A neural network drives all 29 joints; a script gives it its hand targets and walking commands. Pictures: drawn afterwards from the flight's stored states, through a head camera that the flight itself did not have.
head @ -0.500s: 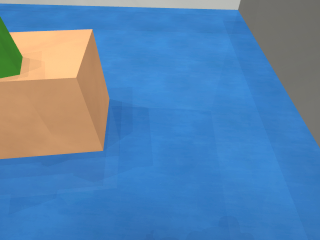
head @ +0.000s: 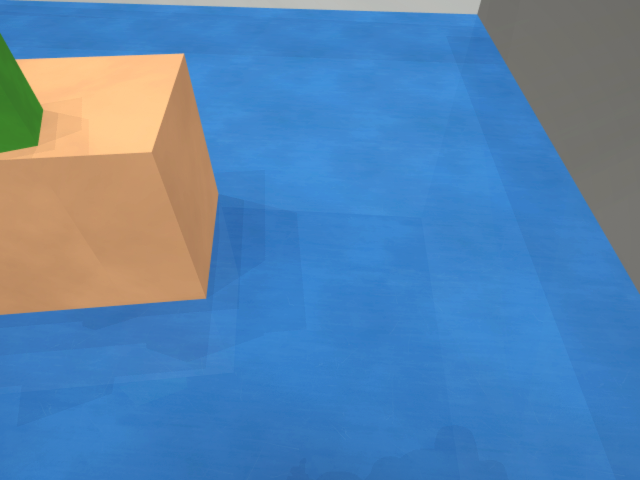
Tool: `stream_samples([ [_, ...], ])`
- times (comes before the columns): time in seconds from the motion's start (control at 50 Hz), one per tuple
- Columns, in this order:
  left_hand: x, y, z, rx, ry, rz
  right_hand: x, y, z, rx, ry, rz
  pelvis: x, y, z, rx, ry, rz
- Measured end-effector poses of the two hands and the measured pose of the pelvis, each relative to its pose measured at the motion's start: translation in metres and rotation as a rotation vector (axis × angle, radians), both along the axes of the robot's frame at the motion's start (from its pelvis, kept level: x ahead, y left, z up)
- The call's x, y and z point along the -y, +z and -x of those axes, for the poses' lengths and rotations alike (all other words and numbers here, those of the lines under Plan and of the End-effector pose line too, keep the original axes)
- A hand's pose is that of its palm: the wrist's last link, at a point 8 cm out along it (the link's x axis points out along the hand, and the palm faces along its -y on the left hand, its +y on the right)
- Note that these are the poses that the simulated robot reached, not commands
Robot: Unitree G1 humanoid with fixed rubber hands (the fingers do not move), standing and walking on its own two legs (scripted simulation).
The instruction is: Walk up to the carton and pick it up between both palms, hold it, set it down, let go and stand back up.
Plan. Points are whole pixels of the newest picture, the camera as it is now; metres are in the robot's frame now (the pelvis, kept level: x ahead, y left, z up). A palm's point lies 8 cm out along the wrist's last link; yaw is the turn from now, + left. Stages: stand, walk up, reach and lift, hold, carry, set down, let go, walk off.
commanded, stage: stand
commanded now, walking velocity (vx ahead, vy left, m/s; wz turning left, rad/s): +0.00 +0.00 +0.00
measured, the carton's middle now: out of the picture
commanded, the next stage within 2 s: none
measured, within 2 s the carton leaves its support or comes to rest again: neither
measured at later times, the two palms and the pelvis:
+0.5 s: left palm out of the picture +0.08 +0.26 -0.11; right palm out of the picture +0.07 -0.27 -0.12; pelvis +0.00 +0.00 +0.00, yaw +0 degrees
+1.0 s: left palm out of the picture +0.08 +0.26 -0.12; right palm out of the picture +0.07 -0.27 -0.12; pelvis +0.01 +0.00 +0.00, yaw +0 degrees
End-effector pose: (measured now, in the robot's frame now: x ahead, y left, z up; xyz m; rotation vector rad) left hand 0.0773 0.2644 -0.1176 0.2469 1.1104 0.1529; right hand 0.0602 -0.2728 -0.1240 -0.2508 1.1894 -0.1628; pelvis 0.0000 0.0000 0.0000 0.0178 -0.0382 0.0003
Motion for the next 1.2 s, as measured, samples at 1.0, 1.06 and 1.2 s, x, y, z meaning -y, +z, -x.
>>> stream_samples([
  [1.0,0.000,0.001,-0.006,-0.020,0.003,0.002,0.002,0.005,-0.013,-0.020,-0.002,0.012,0.000,0.005,-0.009,-0.019,0.000,0.000],
  [1.06,0.001,0.001,-0.006,-0.021,0.002,0.004,0.002,0.006,-0.013,-0.021,-0.002,0.012,0.000,0.005,-0.009,-0.019,0.000,0.000],
  [1.2,0.000,0.003,-0.005,-0.025,0.004,-0.002,0.002,0.005,-0.014,-0.019,-0.001,0.004,0.001,0.005,-0.009,-0.018,0.000,-0.001],
])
